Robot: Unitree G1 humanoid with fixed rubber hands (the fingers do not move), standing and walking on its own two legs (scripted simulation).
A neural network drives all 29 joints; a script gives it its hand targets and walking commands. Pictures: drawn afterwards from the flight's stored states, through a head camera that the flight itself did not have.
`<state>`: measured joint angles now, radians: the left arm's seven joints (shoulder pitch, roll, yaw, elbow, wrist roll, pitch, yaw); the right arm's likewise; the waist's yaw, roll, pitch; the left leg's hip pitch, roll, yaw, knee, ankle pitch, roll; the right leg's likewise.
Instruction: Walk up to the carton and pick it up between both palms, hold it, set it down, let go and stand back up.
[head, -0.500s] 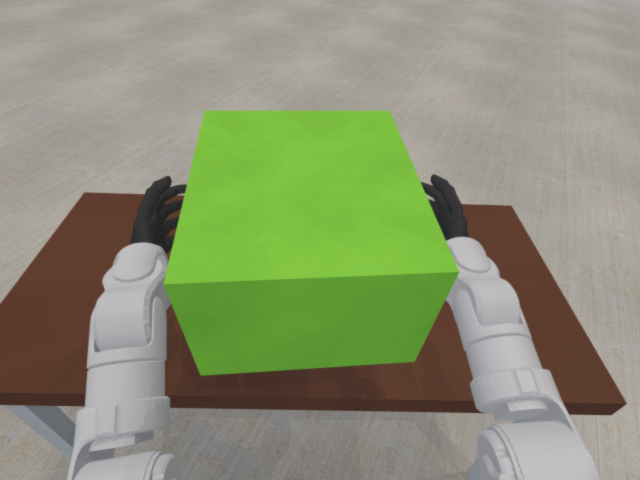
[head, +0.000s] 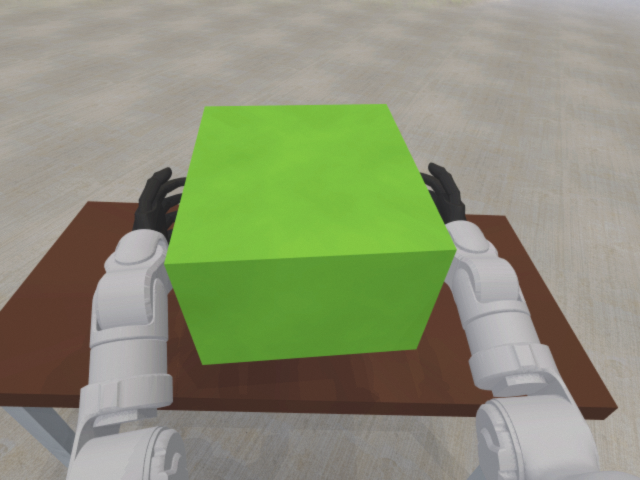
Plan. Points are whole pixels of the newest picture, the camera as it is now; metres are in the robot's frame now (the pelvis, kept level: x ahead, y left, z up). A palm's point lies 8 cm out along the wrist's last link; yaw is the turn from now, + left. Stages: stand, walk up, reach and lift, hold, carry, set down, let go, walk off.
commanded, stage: hold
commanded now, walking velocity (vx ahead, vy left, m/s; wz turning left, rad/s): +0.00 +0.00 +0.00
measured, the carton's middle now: (304, 220) +0.41 +0.00 +0.15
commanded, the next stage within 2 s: none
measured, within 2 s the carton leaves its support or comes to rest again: neither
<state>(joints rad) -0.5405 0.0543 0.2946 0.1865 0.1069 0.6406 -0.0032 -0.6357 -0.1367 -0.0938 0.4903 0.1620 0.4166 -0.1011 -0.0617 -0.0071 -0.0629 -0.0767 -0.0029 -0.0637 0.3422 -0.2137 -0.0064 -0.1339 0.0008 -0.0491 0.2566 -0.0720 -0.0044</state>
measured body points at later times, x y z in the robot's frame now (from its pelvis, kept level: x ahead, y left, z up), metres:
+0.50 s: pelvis +0.00 +0.01 +0.00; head -0.04 +0.00 +0.45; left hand +0.37 +0.19 +0.18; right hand +0.38 -0.18 +0.18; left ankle -0.02 +0.12 -0.75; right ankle +0.05 -0.12 -0.75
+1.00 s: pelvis +0.00 +0.01 +0.00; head -0.04 +0.01 +0.45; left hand +0.37 +0.18 +0.19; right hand +0.38 -0.18 +0.18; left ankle -0.02 +0.12 -0.75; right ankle +0.05 -0.12 -0.75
